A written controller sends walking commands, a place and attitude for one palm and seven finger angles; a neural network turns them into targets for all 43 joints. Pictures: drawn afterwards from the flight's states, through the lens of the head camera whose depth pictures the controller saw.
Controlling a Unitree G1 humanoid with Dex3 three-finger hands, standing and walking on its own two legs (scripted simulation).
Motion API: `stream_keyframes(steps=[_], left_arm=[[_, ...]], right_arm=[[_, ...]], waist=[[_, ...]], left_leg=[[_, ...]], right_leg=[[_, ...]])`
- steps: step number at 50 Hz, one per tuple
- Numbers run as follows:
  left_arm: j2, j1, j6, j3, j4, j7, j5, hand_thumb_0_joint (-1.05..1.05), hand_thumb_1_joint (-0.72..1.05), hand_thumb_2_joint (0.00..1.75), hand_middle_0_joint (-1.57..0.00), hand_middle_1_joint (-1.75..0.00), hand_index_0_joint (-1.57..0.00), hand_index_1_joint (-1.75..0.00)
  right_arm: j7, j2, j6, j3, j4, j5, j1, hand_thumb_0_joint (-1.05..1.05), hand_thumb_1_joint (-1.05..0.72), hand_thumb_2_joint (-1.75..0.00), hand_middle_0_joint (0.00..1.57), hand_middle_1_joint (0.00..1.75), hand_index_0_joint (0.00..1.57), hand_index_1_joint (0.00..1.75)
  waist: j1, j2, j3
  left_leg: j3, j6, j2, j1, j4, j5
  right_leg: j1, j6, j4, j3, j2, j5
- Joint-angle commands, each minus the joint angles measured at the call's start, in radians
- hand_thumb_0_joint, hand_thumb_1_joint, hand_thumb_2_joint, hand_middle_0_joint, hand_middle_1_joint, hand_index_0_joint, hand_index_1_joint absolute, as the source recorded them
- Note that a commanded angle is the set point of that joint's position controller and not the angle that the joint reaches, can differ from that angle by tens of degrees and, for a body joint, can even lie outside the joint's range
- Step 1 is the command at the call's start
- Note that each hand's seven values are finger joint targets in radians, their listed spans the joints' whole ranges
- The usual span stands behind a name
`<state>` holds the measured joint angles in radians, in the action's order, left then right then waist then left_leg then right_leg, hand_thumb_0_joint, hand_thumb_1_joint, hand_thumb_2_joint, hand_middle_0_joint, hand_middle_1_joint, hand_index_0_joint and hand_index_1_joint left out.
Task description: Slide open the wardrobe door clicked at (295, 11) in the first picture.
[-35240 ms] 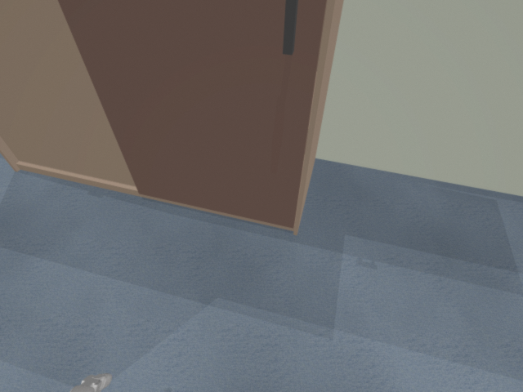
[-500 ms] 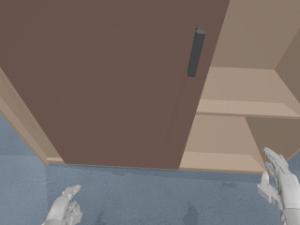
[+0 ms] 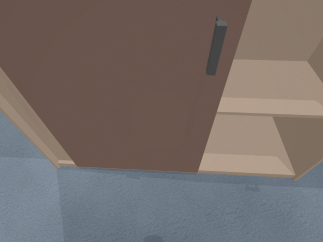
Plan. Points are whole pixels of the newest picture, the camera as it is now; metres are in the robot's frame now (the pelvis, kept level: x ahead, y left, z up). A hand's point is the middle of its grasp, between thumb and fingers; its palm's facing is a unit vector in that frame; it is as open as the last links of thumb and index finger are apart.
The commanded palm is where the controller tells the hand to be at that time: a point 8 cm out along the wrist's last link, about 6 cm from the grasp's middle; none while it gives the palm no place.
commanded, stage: let the arm hang, fingers relaxed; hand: right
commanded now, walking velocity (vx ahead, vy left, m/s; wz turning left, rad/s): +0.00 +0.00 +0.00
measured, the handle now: (214, 46) +0.59 -0.12 +0.18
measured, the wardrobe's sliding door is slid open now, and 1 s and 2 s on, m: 0.63 0.63 0.63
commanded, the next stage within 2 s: look to check the result in 0.50 s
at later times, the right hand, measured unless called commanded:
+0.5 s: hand out of the picture +0.02 -0.17 -0.18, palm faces +0.01 +0.99 -0.17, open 7.3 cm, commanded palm none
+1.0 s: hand out of the picture +0.03 -0.19 -0.18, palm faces -0.01 +0.98 -0.20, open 7.3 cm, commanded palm none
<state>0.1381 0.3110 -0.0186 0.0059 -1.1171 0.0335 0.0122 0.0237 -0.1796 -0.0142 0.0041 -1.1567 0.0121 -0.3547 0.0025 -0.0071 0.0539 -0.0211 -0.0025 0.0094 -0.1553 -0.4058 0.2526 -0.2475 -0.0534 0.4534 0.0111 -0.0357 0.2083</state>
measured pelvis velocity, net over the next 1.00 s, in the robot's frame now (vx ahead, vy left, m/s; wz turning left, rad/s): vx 0.02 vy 0.00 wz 0.01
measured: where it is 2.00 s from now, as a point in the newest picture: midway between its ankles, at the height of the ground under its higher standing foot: outside the picture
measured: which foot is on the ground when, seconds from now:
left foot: down 0.00-1.00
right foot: down 0.00-1.00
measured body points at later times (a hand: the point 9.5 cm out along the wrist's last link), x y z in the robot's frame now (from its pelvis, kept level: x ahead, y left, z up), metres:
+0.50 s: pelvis +0.01 +0.00 +0.00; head +0.02 -0.01 +0.45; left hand +0.01 +0.22 -0.15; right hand +0.02 -0.22 -0.16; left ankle -0.02 +0.12 -0.74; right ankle +0.02 -0.08 -0.74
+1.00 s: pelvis +0.02 +0.00 +0.00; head +0.04 -0.01 +0.45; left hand +0.05 +0.25 -0.15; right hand +0.04 -0.24 -0.16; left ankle -0.02 +0.12 -0.74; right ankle +0.02 -0.08 -0.74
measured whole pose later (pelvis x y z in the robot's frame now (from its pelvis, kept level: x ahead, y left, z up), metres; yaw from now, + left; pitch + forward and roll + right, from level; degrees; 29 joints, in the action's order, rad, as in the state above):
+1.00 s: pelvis +0.02 +0.00 +0.00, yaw +1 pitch -1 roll +0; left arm 0.20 0.19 0.01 0.00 -1.13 0.03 0.01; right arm 0.02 -0.20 0.01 -0.01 -1.14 0.01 -0.22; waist 0.00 -0.02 0.05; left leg 0.00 0.00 0.00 -0.09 -0.36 0.25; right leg -0.17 -0.05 0.38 0.03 -0.05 0.20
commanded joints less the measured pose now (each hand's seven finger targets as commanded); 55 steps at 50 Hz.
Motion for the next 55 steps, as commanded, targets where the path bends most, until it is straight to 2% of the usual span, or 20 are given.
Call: stream_keyframes(steps=[1,3,11,13,16,17,18,26,28,32,34,43,46,55], left_arm=[[0.117,0.036,0.019,-0.025,0.035,0.009,0.005,0.0,0.9,0.9,-0.2,-0.3,-0.2,-0.3],[0.113,0.039,0.02,-0.027,0.032,0.009,0.005,0.0,0.9,0.9,-0.2,-0.3,-0.2,-0.3],[0.095,0.03,0.027,-0.025,0.016,0.009,0.009,0.0,0.9,0.9,-0.2,-0.3,-0.2,-0.3],[0.097,0.026,0.029,-0.025,0.019,0.008,0.008,0.0,0.9,0.9,-0.2,-0.3,-0.2,-0.3],[0.099,0.02,0.031,-0.023,0.017,0.009,0.01,0.0,0.9,0.9,-0.2,-0.3,-0.2,-0.3],[0.099,0.017,0.031,-0.024,0.016,0.01,0.01,0.0,0.9,0.9,-0.2,-0.3,-0.2,-0.3],[0.106,0.016,0.032,-0.024,0.02,0.009,0.008,0.0,0.9,0.9,-0.2,-0.3,-0.2,-0.3],[0.124,-0.005,0.033,-0.026,0.021,0.01,0.009,0.0,0.9,0.9,-0.2,-0.3,-0.2,-0.3],[0.137,-0.009,0.032,-0.029,0.024,0.009,0.007,0.0,0.9,0.9,-0.2,-0.3,-0.2,-0.3],[0.143,-0.024,0.033,-0.03,0.02,0.009,0.008,0.0,0.9,0.9,-0.2,-0.3,-0.2,-0.3],[0.15,-0.033,0.036,-0.033,0.024,0.01,0.006,0.0,0.9,0.9,-0.2,-0.3,-0.2,-0.3],[0.18,-0.071,0.037,-0.033,0.024,0.01,0.005,0.0,0.9,0.9,-0.2,-0.3,-0.2,-0.3],[0.191,-0.083,0.037,-0.033,0.022,0.009,0.007,0.0,0.9,0.9,-0.2,-0.3,-0.2,-0.3],[0.228,-0.123,0.04,-0.036,0.028,0.006,0.007,0.0,0.9,0.9,-0.2,-0.3,-0.2,-0.3]], right_arm=[[0.011,-0.064,0.022,-0.008,0.028,-0.003,-0.024,0.0,-0.9,-0.9,0.2,0.3,0.2,0.3],[0.013,-0.064,0.024,-0.009,0.027,-0.001,-0.035,0.0,-0.9,-0.9,0.2,0.3,0.2,0.3],[0.017,-0.05,0.026,-0.015,0.031,-0.001,-0.012,0.0,-0.9,-0.9,0.2,0.3,0.2,0.3],[0.017,-0.057,0.028,-0.017,0.035,0.001,-0.01,0.0,-0.9,-0.9,0.2,0.3,0.2,0.3],[0.016,-0.055,0.027,-0.018,0.035,-0.002,0.0,0.0,-0.9,-0.9,0.2,0.3,0.2,0.3],[0.015,-0.059,0.028,-0.02,0.035,-0.001,0.006,0.0,-0.9,-0.9,0.2,0.3,0.2,0.3],[0.016,-0.065,0.029,-0.02,0.039,0.0,0.003,0.0,-0.9,-0.9,0.2,0.3,0.2,0.3],[0.012,-0.076,0.029,-0.022,0.04,-0.002,0.028,0.0,-0.9,-0.9,0.2,0.3,0.2,0.3],[0.012,-0.085,0.031,-0.023,0.044,0.0,0.032,0.0,-0.9,-0.9,0.2,0.3,0.2,0.3],[0.011,-0.091,0.032,-0.024,0.041,-0.001,0.043,0.0,-0.9,-0.9,0.2,0.3,0.2,0.3],[0.011,-0.101,0.035,-0.027,0.042,-0.001,0.047,0.0,-0.9,-0.9,0.2,0.3,0.2,0.3],[0.009,-0.128,0.037,-0.03,0.04,0.0,0.069,0.0,-0.9,-0.9,0.2,0.3,0.2,0.3],[0.008,-0.136,0.036,-0.029,0.04,-0.001,0.086,0.0,-0.9,-0.9,0.2,0.3,0.2,0.3],[0.004,-0.174,0.04,-0.034,0.048,-0.001,0.13,0.0,-0.9,-0.9,0.2,0.3,0.2,0.3]], waist=[[-0.009,-0.005,0.007],[-0.004,-0.018,0.005],[-0.006,0.014,0.026],[-0.002,-0.008,0.026],[-0.004,0.039,0.022],[-0.006,0.035,0.025],[-0.003,0.019,0.018],[-0.007,0.025,0.017],[-0.008,-0.005,0.005],[-0.01,0.013,-0.002],[-0.011,0.004,-0.025],[-0.008,0.006,-0.028],[-0.011,0.024,-0.028],[-0.01,0.011,-0.035]], left_leg=[[0.083,-0.044,-0.093,-0.062,0.078,-0.008],[0.083,-0.043,-0.093,-0.063,0.075,-0.022],[0.082,-0.038,-0.098,-0.064,0.067,-0.048],[0.082,-0.036,-0.098,-0.057,0.067,-0.067],[0.084,-0.035,-0.1,-0.048,0.069,-0.072],[0.084,-0.035,-0.1,-0.046,0.07,-0.073],[0.083,-0.035,-0.1,-0.04,0.073,-0.083],[0.083,-0.033,-0.103,-0.039,0.083,-0.073],[0.085,-0.034,-0.102,-0.035,0.085,-0.081],[0.083,-0.034,-0.107,-0.032,0.088,-0.085],[0.085,-0.035,-0.11,-0.02,0.086,-0.122],[0.087,-0.034,-0.114,-0.009,0.1,-0.139],[0.09,-0.034,-0.115,-0.005,0.104,-0.13],[0.093,-0.034,-0.121,0.008,0.115,-0.153]], right_leg=[[0.022,-0.007,-0.118,-0.136,0.126,-0.012],[0.029,-0.008,-0.114,-0.129,0.124,-0.034],[0.035,-0.005,-0.125,-0.124,0.123,-0.073],[0.038,-0.005,-0.12,-0.121,0.123,-0.104],[0.045,-0.003,-0.125,-0.119,0.122,-0.112],[0.044,-0.002,-0.128,-0.12,0.122,-0.111],[0.05,-0.004,-0.121,-0.119,0.125,-0.135],[0.07,-0.002,-0.134,-0.125,0.126,-0.123],[0.08,-0.003,-0.127,-0.126,0.128,-0.137],[0.092,-0.003,-0.129,-0.124,0.128,-0.139],[0.113,-0.004,-0.116,-0.121,0.131,-0.191],[0.131,-0.001,-0.122,-0.12,0.137,-0.217],[0.133,0.002,-0.132,-0.122,0.137,-0.205],[0.147,0.005,-0.144,-0.123,0.142,-0.227]])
